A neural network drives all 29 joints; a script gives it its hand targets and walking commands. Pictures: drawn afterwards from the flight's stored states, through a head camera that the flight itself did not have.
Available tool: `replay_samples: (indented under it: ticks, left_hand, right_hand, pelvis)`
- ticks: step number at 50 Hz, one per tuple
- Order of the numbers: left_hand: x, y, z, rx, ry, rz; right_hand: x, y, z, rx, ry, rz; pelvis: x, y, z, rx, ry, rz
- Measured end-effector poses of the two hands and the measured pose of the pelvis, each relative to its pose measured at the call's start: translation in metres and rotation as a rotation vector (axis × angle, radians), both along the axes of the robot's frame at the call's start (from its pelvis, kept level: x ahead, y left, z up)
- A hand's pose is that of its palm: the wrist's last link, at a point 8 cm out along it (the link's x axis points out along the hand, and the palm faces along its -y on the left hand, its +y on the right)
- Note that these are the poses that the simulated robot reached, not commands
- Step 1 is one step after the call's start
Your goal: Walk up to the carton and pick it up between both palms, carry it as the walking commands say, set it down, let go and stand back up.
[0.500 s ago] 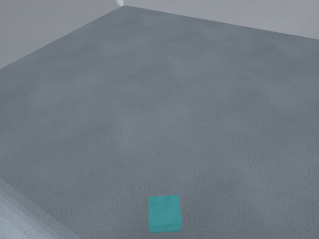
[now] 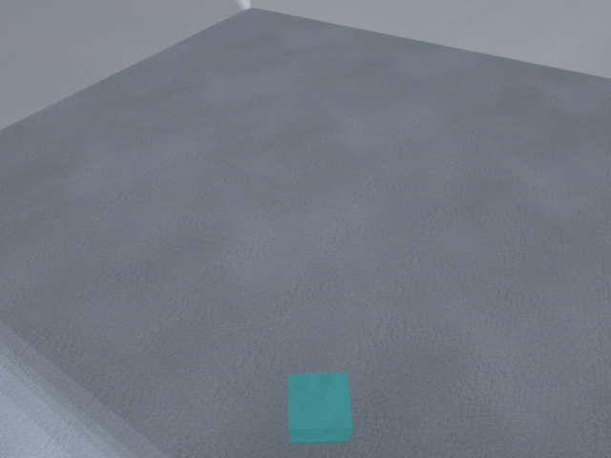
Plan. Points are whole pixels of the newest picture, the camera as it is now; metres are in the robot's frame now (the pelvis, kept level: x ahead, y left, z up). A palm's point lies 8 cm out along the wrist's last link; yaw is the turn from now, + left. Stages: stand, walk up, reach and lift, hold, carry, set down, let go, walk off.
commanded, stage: walk up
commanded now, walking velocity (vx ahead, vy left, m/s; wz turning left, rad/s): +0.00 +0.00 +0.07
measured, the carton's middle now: (318, 408) +0.39 -0.02 -0.69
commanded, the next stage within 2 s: none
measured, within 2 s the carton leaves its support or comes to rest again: neither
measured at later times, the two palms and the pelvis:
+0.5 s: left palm out of the picture -0.02 +0.23 -0.14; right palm out of the picture +0.02 -0.23 -0.14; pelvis +0.00 +0.00 +0.00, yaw +1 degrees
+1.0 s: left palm out of the picture -0.02 +0.24 -0.14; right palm out of the picture +0.03 -0.23 -0.14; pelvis +0.00 +0.00 +0.00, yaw +2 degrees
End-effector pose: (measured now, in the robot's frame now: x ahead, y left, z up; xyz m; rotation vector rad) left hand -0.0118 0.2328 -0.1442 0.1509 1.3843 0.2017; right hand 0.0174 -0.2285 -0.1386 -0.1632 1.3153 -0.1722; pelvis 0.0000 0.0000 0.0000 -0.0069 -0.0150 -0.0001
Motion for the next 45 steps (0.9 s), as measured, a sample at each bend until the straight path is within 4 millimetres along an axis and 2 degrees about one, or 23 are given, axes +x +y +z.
replay_samples:
  ticks: [13, 45]
  left_hand:
    - [-0.006, -0.001, 0.000, 0.003, 0.010, 0.012]
    - [-0.005, 0.003, 0.000, 0.014, 0.002, 0.031]
  right_hand:
    - [0.003, -0.002, 0.000, 0.000, -0.004, 0.010]
    - [0.015, -0.006, 0.000, -0.009, -0.020, 0.037]
  pelvis:
    - [0.000, -0.001, 0.000, -0.001, 0.002, 0.010]
    - [0.000, -0.002, -0.002, -0.002, 0.006, 0.030]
